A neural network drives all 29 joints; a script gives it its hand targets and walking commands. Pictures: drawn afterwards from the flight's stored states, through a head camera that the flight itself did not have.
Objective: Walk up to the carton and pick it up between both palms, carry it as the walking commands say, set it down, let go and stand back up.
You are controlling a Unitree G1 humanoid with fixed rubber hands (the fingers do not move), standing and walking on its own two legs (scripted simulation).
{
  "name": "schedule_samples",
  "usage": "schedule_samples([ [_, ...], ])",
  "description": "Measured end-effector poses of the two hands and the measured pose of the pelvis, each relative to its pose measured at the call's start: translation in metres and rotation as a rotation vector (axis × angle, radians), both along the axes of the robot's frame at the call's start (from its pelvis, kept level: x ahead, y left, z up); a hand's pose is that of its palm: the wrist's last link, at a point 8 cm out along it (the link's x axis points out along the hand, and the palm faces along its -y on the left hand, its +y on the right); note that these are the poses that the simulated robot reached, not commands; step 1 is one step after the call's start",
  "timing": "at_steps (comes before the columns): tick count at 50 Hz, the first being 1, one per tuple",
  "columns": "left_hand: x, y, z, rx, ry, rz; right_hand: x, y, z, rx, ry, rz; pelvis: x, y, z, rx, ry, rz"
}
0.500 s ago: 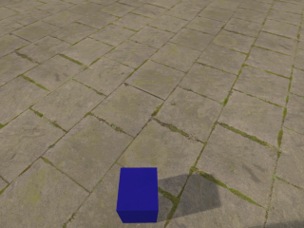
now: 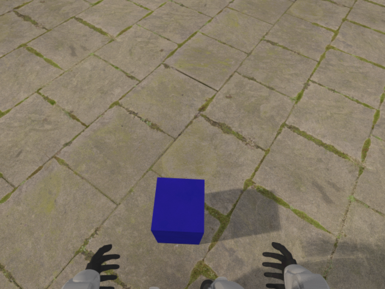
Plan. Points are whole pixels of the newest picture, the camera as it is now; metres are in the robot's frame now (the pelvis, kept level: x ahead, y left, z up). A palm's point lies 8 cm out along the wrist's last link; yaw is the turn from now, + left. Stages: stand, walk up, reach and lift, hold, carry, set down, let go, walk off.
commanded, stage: reach and lift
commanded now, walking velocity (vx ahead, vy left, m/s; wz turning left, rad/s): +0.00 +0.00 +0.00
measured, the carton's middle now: (179, 213) +0.42 +0.02 -0.60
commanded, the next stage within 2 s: none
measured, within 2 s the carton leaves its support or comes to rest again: neither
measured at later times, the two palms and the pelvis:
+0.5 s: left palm (103, 232) +0.26 +0.21 -0.15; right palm (267, 239) +0.23 -0.20 -0.15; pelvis -0.07 +0.04 -0.06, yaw -2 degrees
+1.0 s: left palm (115, 180) +0.41 +0.21 -0.18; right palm (249, 191) +0.37 -0.18 -0.19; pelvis -0.07 +0.01 -0.08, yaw +0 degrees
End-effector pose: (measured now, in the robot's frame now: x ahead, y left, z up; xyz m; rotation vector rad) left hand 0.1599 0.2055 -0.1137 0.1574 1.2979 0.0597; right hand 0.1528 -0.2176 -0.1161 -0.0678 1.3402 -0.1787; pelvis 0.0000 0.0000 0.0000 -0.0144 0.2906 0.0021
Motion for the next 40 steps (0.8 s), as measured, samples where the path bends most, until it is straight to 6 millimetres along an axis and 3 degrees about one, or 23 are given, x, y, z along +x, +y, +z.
schedule_samples([
  [2,-0.008,0.004,-0.006,-0.003,-0.023,0.013,-0.013,0.007,-0.008,0.010,-0.014,-0.004,-0.006,0.003,-0.005,0.000,0.014,0.000],
  [5,-0.002,0.012,-0.016,0.003,-0.073,0.004,-0.018,0.014,-0.020,0.018,-0.061,-0.011,-0.020,0.008,-0.017,-0.002,0.026,-0.004],
  [14,0.045,0.003,-0.027,-0.008,-0.187,-0.067,0.007,0.015,-0.031,-0.004,-0.179,0.017,-0.057,0.028,-0.043,-0.012,-0.032,-0.025],
  [26,0.107,0.001,-0.035,-0.010,-0.284,-0.035,0.088,0.023,-0.039,-0.017,-0.308,0.031,-0.075,0.035,-0.058,0.008,0.031,-0.028],
  [40,0.191,-0.002,-0.060,-0.034,-0.444,-0.022,0.162,0.035,-0.067,-0.031,-0.468,-0.010,-0.070,0.022,-0.072,0.014,0.243,-0.021],
])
